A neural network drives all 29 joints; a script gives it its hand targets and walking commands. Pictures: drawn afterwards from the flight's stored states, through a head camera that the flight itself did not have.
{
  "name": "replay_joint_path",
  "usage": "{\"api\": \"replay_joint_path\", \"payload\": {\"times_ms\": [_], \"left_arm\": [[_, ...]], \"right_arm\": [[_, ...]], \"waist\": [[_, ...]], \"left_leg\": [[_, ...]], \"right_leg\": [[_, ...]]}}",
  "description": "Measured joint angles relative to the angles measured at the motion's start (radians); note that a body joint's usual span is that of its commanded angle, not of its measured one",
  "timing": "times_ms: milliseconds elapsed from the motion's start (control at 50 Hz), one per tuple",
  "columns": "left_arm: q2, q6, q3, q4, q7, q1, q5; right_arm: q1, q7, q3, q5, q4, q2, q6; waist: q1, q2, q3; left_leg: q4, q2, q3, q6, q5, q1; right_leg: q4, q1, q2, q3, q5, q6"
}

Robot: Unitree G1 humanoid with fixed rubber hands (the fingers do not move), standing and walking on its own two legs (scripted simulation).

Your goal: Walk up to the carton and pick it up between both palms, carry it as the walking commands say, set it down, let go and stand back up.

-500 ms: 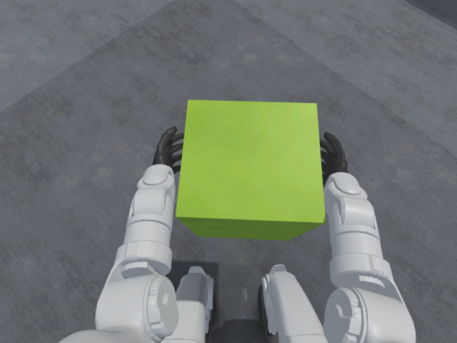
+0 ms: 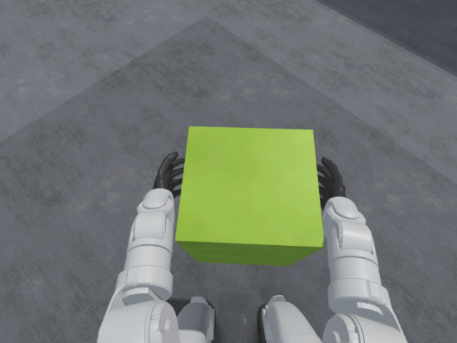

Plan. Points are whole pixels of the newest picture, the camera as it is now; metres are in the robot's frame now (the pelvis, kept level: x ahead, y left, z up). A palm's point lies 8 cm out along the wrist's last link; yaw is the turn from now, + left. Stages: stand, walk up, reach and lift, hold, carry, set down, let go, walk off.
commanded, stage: reach and lift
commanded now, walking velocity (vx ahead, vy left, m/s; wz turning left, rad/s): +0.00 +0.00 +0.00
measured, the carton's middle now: (246, 206) +0.35 -0.02 -0.10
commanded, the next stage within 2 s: none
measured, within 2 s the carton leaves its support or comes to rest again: neither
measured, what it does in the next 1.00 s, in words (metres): rises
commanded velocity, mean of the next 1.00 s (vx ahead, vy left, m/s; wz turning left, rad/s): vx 0.00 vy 0.00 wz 0.00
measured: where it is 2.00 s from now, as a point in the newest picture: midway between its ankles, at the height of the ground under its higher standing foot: outside the picture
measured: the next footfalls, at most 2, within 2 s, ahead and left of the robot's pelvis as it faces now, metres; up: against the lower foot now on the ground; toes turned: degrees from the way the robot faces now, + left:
none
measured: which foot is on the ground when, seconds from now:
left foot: down 0.00-1.00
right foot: down 0.00-1.00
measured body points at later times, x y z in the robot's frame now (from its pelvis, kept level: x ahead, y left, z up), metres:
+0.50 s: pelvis +0.01 +0.00 +0.04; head +0.06 +0.01 +0.49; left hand +0.36 +0.14 +0.03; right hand +0.33 -0.18 +0.03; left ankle +0.04 +0.11 -0.69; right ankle +0.04 -0.12 -0.69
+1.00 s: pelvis +0.02 +0.00 +0.05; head -0.01 +0.00 +0.50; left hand +0.34 +0.14 +0.09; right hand +0.32 -0.17 +0.09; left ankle +0.04 +0.11 -0.69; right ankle +0.04 -0.12 -0.69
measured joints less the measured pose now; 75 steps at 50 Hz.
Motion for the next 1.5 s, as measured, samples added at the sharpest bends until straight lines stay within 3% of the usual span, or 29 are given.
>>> {"api": "replay_joint_path", "payload": {"times_ms": [440,880,1100,1500], "left_arm": [[-0.019,0.081,-0.038,-0.078,-0.017,0.11,0.012],[-0.012,0.265,-0.108,-0.221,-0.017,0.187,-0.009],[-0.015,0.336,-0.115,-0.275,-0.017,0.211,-0.009],[-0.022,0.356,-0.11,-0.335,-0.01,0.241,-0.022]], "right_arm": [[0.11,0.017,0.044,-0.027,-0.084,0.016,0.088],[0.174,0.01,0.12,-0.015,-0.215,0.01,0.274],[0.18,0.007,0.14,-0.01,-0.247,0.009,0.344],[0.191,0.007,0.167,-0.002,-0.267,0.006,0.35]], "waist": [[-0.008,-0.004,0.067],[-0.001,-0.004,0.114],[0.02,-0.009,0.13],[0.051,-0.002,0.145]], "left_leg": [[-0.263,0.0,0.002,0.006,0.08,0.384],[-0.421,0.001,-0.003,0.005,0.122,0.694],[-0.45,0.004,-0.002,0.002,0.13,0.76],[-0.441,0.008,-0.004,-0.003,0.125,0.761]], "right_leg": [[-0.266,0.384,-0.008,0.01,0.084,0.002],[-0.421,0.692,-0.011,0.009,0.123,-0.001],[-0.446,0.756,-0.008,0.011,0.13,-0.004],[-0.436,0.757,-0.004,0.01,0.125,-0.009]]}}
